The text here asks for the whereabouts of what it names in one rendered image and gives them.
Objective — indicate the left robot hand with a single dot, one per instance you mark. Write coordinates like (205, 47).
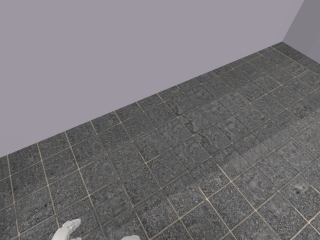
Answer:
(67, 228)

